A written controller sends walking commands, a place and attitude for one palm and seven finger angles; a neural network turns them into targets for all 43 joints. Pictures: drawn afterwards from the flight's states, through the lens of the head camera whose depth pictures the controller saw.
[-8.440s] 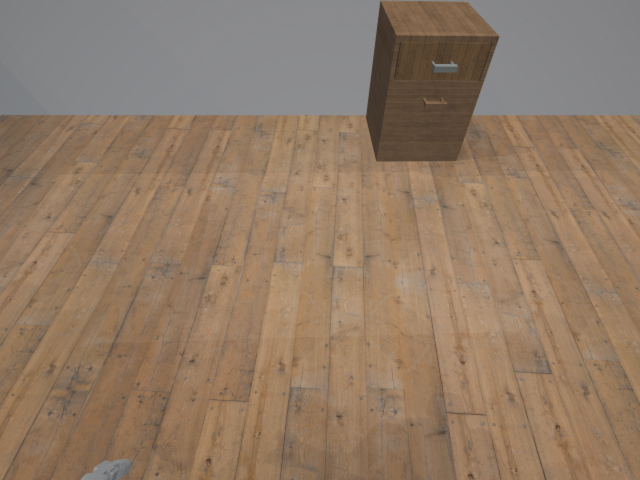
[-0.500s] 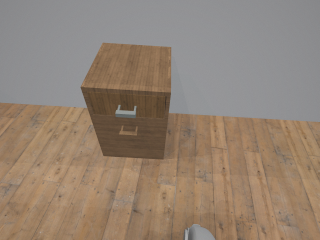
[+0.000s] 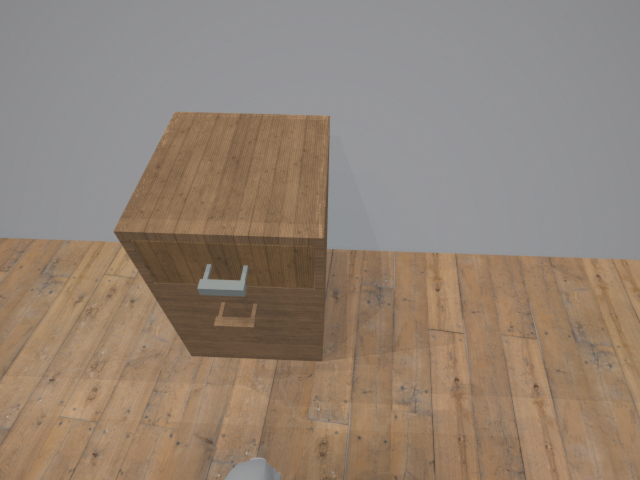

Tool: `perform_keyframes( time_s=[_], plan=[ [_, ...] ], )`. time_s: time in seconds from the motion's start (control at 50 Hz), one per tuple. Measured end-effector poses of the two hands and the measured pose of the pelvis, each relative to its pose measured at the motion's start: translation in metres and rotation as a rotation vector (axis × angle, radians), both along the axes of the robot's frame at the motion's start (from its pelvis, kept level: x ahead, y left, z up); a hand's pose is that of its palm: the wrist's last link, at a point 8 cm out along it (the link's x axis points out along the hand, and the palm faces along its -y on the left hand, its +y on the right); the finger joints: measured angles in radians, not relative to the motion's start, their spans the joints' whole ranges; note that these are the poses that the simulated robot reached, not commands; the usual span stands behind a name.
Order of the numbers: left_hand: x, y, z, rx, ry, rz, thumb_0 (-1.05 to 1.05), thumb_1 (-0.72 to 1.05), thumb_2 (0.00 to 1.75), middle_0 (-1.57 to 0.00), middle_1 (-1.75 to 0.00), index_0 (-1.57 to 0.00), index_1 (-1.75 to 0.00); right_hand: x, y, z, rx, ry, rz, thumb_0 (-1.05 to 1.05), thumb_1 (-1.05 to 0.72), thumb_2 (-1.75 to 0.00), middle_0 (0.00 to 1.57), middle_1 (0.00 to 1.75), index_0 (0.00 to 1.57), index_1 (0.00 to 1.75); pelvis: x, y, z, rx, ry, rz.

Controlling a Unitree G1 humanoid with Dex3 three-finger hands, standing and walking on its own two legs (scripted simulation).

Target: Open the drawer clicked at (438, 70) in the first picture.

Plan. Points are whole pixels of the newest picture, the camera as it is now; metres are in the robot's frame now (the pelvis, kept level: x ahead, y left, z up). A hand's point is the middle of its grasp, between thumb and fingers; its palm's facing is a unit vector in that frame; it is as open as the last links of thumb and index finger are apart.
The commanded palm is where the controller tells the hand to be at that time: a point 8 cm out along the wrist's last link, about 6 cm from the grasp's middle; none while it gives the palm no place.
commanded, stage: come to a stop and stand still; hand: left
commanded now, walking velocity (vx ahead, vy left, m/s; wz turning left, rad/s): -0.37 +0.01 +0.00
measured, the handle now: (224, 278) +0.54 +0.25 -0.25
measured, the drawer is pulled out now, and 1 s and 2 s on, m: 0.00 0.00 0.00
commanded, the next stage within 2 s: look again from close up in 1.36 s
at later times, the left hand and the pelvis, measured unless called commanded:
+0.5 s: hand out of the picture +0.07 +0.19 -0.18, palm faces +0.01 -0.95 -0.30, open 7.3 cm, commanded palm none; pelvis +0.02 -0.02 -0.02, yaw -3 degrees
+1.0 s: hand out of the picture +0.01 +0.16 -0.17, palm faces +0.05 -0.96 -0.26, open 7.3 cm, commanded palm none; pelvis +0.02 -0.02 +0.00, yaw -2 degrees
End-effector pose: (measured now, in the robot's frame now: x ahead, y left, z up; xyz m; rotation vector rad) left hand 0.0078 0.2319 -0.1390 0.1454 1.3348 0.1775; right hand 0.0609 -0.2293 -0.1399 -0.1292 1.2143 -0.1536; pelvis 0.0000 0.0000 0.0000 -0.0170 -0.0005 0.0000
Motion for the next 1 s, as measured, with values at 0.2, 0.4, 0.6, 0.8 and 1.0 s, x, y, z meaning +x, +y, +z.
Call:
perform_keyframes(
  time_s=[0.2,0.4,0.6,0.8,1.0],
  plan=[
    [0.014,-0.002,-0.026,-0.071,0.117,0.061,0.00,0.92,0.90,-0.20,-0.30,-0.20,-0.30,0.097,0.045,0.005,-0.011,-0.077,0.073,0.00,-0.91,-0.90,0.20,0.30,0.20,0.30,0.055,0.022,-0.008,0.021,-0.024,-0.027],
    [0.048,0.011,-0.008,0.026,0.080,-0.015,0.00,0.91,0.90,-0.20,-0.30,-0.20,-0.30,0.063,0.012,-0.004,-0.009,-0.007,-0.019,-0.02,-0.92,-0.90,0.21,0.30,0.20,0.30,0.030,0.004,-0.005,0.019,0.008,-0.059],
    [0.045,-0.032,0.012,0.091,-0.015,-0.062,0.00,0.91,0.90,-0.20,-0.30,-0.20,-0.30,-0.008,-0.061,-0.023,0.020,0.096,-0.086,0.00,-0.92,-0.90,0.20,0.30,0.20,0.30,0.021,-0.043,-0.007,0.056,-0.005,-0.064],
    [0.036,-0.056,0.024,0.072,0.010,-0.034,0.01,0.92,0.90,-0.21,-0.30,-0.21,-0.30,-0.045,-0.071,-0.013,0.022,0.219,-0.072,0.01,-0.91,-0.90,0.20,0.30,0.20,0.30,0.024,-0.052,0.007,0.079,0.015,-0.048],
    [0.001,-0.021,0.006,0.050,0.098,0.030,0.00,0.91,0.90,-0.21,-0.30,-0.20,-0.30,0.007,-0.033,-0.010,0.001,0.109,-0.003,0.01,-0.91,-0.90,0.20,0.30,0.20,0.30,0.024,-0.023,-0.001,0.051,0.004,-0.030]
  ],
)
